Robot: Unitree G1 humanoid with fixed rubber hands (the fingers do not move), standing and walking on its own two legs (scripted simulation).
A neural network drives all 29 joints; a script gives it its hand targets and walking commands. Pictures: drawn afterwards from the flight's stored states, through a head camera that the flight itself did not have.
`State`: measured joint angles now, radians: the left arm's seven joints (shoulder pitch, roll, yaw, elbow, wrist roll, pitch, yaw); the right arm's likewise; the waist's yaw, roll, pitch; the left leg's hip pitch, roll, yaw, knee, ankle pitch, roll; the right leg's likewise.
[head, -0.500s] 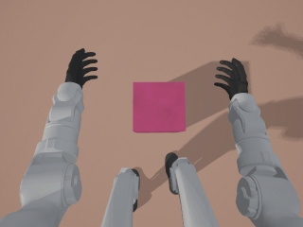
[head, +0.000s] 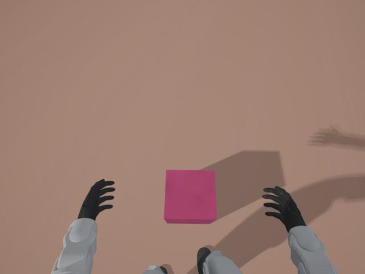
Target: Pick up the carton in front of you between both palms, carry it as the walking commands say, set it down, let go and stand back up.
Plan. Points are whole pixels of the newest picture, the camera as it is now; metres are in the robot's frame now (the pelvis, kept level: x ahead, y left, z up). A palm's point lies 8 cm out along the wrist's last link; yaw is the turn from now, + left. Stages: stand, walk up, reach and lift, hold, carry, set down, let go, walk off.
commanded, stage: let go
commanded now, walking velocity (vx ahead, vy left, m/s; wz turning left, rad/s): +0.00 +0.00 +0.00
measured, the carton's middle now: (189, 198) +0.38 -0.03 -0.62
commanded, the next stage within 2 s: stand in 0.68 s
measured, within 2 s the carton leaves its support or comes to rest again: neither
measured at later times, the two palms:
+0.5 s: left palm (50, 265) +0.17 +0.25 -0.03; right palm (299, 252) +0.17 -0.21 -0.04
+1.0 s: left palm out of the picture +0.14 +0.30 -0.05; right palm (328, 258) +0.16 -0.28 -0.06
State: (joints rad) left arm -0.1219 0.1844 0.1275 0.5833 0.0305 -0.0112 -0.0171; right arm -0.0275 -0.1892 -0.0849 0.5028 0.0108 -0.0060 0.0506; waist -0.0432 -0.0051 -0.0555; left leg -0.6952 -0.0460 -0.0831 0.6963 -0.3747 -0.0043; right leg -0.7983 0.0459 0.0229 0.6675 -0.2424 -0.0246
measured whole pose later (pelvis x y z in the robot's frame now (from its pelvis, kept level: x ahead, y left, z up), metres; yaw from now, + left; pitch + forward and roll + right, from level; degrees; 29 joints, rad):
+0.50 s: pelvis +0.01 +0.02 +0.03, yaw +0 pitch -4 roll -1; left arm 0.22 0.21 0.04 0.43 0.01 0.11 -0.07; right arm 0.22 -0.22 -0.05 0.42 -0.01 0.12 0.07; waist 0.00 0.04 0.10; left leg -0.05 -0.04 -0.08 0.45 -0.33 0.03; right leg -0.15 0.04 0.04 0.42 -0.20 0.00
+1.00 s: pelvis +0.02 +0.01 +0.02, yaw +0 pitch +0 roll +0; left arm 0.19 0.33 0.05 0.75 0.04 0.01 0.02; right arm 0.21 -0.34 -0.05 0.68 -0.04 0.03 -0.02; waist 0.01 0.04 0.01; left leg -0.13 -0.04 -0.09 0.50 -0.36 0.01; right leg -0.25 0.04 0.02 0.51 -0.26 -0.02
